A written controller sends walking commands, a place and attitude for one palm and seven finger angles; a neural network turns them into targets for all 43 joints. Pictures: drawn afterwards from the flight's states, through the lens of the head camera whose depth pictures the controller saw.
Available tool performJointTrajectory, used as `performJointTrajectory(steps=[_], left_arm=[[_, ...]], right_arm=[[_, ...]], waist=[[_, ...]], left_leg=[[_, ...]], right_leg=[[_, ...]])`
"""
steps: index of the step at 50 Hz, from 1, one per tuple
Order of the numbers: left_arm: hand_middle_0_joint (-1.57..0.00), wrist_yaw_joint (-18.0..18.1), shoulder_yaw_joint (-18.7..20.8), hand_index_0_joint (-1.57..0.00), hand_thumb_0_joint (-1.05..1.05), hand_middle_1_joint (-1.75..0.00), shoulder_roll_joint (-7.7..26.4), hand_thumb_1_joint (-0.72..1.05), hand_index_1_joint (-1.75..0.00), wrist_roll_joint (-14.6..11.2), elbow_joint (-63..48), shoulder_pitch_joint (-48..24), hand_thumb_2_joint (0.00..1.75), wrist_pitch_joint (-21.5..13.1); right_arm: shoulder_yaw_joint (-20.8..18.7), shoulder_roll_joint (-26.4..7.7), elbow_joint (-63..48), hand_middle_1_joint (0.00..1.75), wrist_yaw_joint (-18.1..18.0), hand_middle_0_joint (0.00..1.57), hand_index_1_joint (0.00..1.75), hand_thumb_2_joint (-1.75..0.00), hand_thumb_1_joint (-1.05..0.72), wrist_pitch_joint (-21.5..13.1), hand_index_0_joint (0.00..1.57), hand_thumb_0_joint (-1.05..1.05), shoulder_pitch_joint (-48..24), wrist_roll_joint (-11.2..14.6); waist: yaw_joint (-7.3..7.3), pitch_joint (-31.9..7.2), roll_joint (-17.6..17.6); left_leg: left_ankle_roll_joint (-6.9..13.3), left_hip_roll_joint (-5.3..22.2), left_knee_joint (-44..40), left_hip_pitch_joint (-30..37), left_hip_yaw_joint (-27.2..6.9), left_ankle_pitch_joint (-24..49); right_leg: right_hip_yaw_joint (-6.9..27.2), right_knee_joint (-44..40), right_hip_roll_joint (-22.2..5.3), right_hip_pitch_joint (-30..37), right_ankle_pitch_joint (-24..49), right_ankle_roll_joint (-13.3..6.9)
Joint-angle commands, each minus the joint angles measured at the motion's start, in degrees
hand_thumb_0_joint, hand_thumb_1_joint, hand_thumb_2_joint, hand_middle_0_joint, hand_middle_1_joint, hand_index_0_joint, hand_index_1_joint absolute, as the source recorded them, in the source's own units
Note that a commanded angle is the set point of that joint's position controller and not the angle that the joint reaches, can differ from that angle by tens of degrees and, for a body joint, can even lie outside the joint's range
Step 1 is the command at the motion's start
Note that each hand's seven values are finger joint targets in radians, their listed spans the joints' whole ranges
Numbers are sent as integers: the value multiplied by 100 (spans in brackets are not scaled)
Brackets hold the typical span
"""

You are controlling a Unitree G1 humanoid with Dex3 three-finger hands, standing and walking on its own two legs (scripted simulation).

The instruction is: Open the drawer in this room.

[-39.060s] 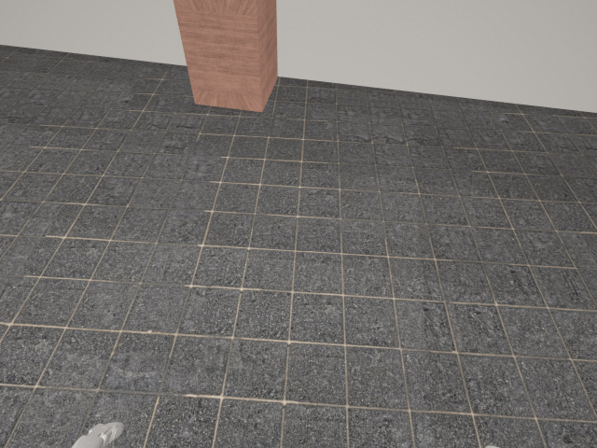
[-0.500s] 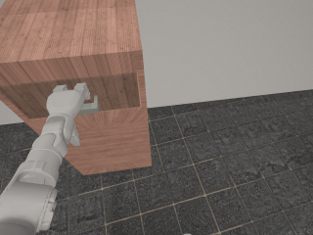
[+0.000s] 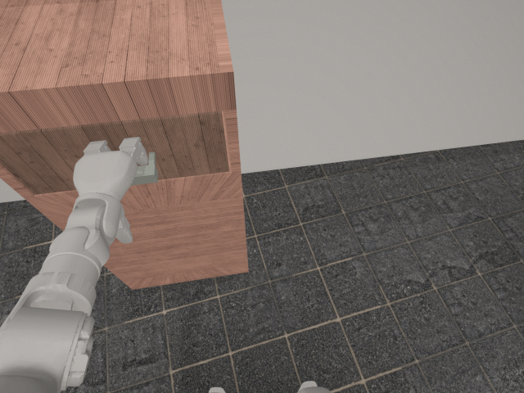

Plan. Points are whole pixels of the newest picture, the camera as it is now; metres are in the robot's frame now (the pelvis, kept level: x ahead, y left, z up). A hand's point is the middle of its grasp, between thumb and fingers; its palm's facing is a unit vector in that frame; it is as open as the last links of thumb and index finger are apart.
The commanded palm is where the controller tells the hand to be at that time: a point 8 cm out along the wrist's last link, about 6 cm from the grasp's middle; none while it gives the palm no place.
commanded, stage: lower the fingers behind the handle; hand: left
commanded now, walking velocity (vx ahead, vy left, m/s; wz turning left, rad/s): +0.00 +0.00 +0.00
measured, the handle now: (119, 169) +0.49 +0.25 +0.00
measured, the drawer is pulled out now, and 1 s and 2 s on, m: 0.00 0.00 0.02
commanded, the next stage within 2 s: close the thumb around the handle in 0.78 s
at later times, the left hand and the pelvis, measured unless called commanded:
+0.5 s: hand (124, 200) +0.44 +0.24 -0.02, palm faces -0.03 -0.04 -1.00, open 13.8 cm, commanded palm +0.42 +0.24 +0.04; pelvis -0.01 +0.00 -0.01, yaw +0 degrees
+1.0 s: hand (121, 201) +0.44 +0.24 -0.02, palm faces -0.04 -0.04 -1.00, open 13.5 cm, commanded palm +0.41 +0.24 +0.04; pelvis -0.01 +0.00 -0.01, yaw +0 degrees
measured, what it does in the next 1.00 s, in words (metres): stands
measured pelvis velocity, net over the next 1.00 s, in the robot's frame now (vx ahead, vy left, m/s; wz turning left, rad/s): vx -0.01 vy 0.00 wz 0.00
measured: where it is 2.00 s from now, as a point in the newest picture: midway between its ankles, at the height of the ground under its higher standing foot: outside the picture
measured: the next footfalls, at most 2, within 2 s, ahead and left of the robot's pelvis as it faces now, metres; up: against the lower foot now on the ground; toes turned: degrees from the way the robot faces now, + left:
none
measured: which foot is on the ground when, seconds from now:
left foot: down 0.00-1.00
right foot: down 0.00-1.00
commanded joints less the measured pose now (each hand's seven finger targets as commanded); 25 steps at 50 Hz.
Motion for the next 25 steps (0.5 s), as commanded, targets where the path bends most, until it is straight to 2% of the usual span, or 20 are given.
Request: performJointTrajectory(steps=[1,2,5,6,9,10,11,12,13,14,15,17,18,19,20,22,23,24,25], left_arm=[[-30,547,477,-30,0,-120,1554,-50,-120,94,-952,-1818,30,100],[-30,590,525,-30,0,-120,1536,-50,-120,92,-922,-1765,30,138],[-30,627,257,-30,0,-120,1272,-50,-120,75,-956,-1943,30,260],[-30,618,132,-30,0,-120,1159,-50,-120,52,-1079,-2174,30,252],[-30,601,114,-30,0,-120,1166,-50,-120,28,-1258,-2472,30,187],[-30,598,42,-30,0,-120,1076,-50,-120,19,-1057,-2423,30,215],[-30,587,12,-30,0,-120,1046,-50,-120,25,-949,-2442,30,232],[-30,561,-7,-30,0,-120,999,-50,-120,7,-794,-2386,30,253],[-30,562,106,-30,0,-120,1151,-50,-120,43,-762,-2340,30,263],[-30,552,2,-30,0,-120,1013,-50,-120,31,-737,-2291,30,277],[-30,567,192,-30,0,-120,1225,-50,-120,49,-759,-2186,30,280],[-30,593,203,-30,0,-120,1201,-50,-120,70,-742,-2219,30,288],[-30,620,257,-30,0,-120,1242,-50,-120,83,-699,-2081,30,297],[-30,658,230,-30,0,-120,1236,-50,-120,120,-700,-2169,30,301],[-30,685,234,-30,0,-120,1204,-50,-120,103,-747,-2122,30,320],[-30,689,432,-30,0,-120,1440,-50,-120,64,-622,-1937,30,401],[-30,687,480,-30,0,-120,1560,-50,-120,60,-649,-1905,30,424],[-30,676,335,-30,0,-120,1428,-50,-120,65,-642,-2040,30,449],[-30,673,379,-30,0,-120,1491,-50,-120,50,-590,-2018,30,473]], right_arm=[[-310,-866,-404,30,4,20,30,-90,-90,-126,20,0,496,-58],[-328,-871,-379,30,35,20,30,-90,-90,-124,20,0,491,-79],[-366,-886,-385,30,54,20,30,-90,-90,-134,20,0,551,-40],[-385,-885,-363,30,51,20,30,-90,-90,-150,20,0,569,-30],[-420,-895,-285,30,17,20,30,-90,-90,-171,20,0,612,-49],[-408,-886,-235,30,8,20,30,-90,-90,-173,20,0,604,-52],[-389,-890,-213,30,5,20,30,-90,-90,-180,20,0,631,-50],[-380,-895,-189,30,7,20,30,-90,-90,-183,20,0,607,-63],[-369,-914,-172,30,6,20,30,-90,-90,-181,20,0,640,-66],[-361,-893,-203,30,20,20,30,-90,-90,-178,20,0,642,-67],[-347,-909,-202,30,29,20,30,-90,-90,-168,20,0,612,-73],[-327,-901,-209,30,42,20,30,-90,-90,-144,20,0,596,-107],[-321,-899,-233,30,56,20,30,-90,-90,-135,20,0,611,-98],[-319,-902,-237,30,51,20,30,-90,-90,-132,20,0,565,-98],[-325,-896,-257,30,63,20,30,-90,-90,-141,20,0,564,-107],[-299,-930,-282,30,69,20,30,-90,-90,-115,20,0,527,-110],[-286,-931,-307,30,59,20,30,-90,-90,-105,20,0,545,-85],[-289,-915,-319,30,44,20,30,-90,-90,-111,20,0,534,-74],[-285,-923,-312,30,40,20,30,-90,-90,-113,20,0,526,-64]], waist=[[118,-2140,120],[143,-2213,165],[-16,-2268,25],[-101,-2331,104],[-195,-2576,191],[-213,-2397,216],[-227,-2304,73],[-232,-2193,166],[-181,-2250,142],[-153,-2258,209],[-70,-2353,286],[-52,-2395,333],[-12,-2371,282],[-70,-2256,213],[-33,-2364,247],[32,-2341,49],[52,-2372,59],[-38,-2313,-9],[-17,-2211,-29]], left_leg=[[99,-76,-209,994,180,2663],[89,-66,-172,1050,180,2802],[83,-44,-149,1145,145,2649],[85,-27,-126,1274,124,2658],[77,7,-36,1568,27,2694],[72,-2,-41,1502,30,2563],[78,0,-42,1410,8,2485],[74,0,-34,1348,10,2458],[66,9,-20,1343,-12,2495],[66,-5,-8,1336,7,2537],[52,-1,13,1347,5,2607],[40,0,80,1286,-1,2786],[44,-1,86,1201,15,2731],[42,15,112,1122,10,2667],[57,2,111,1110,53,2622],[85,-32,94,893,95,2492],[94,-50,72,815,120,2389],[107,-46,67,792,126,2292],[116,-53,35,721,148,2177]], right_leg=[[-250,-114,51,1178,2179,-233],[-269,-80,57,1165,2229,-241],[-288,-108,72,1047,2066,-210],[-287,-117,74,949,2022,-205],[-289,-89,71,736,1877,-189],[-308,-104,77,624,1739,-194],[-328,-93,80,584,1676,-197],[-329,-96,78,493,1631,-209],[-342,-42,73,474,1632,-213],[-339,-32,87,494,1688,-221],[-338,8,82,508,1715,-232],[-353,106,88,499,1831,-247],[-359,129,89,527,1825,-239],[-356,144,90,439,1786,-235],[-339,134,84,543,1818,-227],[-297,116,81,785,1916,-223],[-282,122,69,878,1920,-212],[-275,84,68,837,1887,-201],[-263,46,61,861,1821,-194]])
